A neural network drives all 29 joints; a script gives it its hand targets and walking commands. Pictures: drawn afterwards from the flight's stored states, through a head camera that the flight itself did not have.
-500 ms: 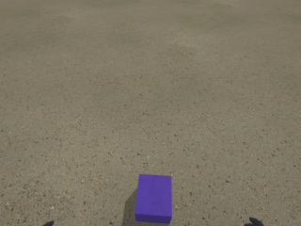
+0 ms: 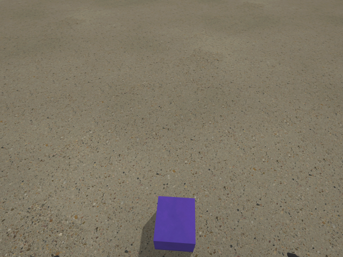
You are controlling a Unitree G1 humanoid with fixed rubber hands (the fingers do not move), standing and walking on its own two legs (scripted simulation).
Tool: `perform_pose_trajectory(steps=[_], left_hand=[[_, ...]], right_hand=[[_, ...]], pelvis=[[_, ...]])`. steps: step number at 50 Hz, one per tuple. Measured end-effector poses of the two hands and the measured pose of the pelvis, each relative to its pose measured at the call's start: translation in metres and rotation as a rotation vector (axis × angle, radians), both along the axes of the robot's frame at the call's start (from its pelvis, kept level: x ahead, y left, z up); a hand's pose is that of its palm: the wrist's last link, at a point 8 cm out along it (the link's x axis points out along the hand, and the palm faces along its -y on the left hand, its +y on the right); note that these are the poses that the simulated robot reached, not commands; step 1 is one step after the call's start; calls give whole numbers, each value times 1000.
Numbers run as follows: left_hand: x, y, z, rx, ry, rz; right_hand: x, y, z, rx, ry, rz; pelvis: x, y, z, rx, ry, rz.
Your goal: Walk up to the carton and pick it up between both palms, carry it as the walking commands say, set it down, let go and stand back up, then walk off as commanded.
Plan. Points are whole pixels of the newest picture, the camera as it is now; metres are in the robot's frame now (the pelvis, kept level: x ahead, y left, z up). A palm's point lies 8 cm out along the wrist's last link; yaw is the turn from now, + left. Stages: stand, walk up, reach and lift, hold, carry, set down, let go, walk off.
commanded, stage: stand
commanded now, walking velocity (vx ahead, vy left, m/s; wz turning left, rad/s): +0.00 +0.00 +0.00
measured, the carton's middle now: (175, 223) +0.44 -0.02 -0.70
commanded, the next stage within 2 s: walk off in 0.16 s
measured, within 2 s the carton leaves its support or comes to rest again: neither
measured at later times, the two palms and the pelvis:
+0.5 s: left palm out of the picture +0.08 +0.30 -0.12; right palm out of the picture +0.07 -0.29 -0.12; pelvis +0.02 +0.00 +0.00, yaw -1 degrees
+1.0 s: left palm out of the picture +0.13 +0.24 -0.14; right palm (234, 144) +0.51 -0.22 -0.11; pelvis +0.27 +0.00 -0.03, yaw -3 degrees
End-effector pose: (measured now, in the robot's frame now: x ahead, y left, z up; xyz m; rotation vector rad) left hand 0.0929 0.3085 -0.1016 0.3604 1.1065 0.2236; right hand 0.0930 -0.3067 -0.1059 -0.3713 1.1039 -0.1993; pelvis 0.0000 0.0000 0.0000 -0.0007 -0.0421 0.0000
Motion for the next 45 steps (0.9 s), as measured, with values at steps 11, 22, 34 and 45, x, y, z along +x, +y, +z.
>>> perform_pose_trajectory(steps=[11, 22, 34, 45], left_hand=[[-2, 2, 0, 1, 9, 3], [-13, -5, -10, -27, 69, 17], [51, -53, -21, -77, 25, -44], [-10, -80, -27, -145, 405, 176]], right_hand=[[-2, -1, 0, -2, 9, -4], [-11, 8, -8, 22, 63, -13], [-23, 4, -41, 113, 188, -113], [270, 35, -6, 176, -183, 129]], pelvis=[[-1, 0, 0, 0, 1, 0], [8, 1, 0, 1, 17, -2], [71, -22, -13, 5, 53, -26], [194, -19, -13, 4, 65, -42]])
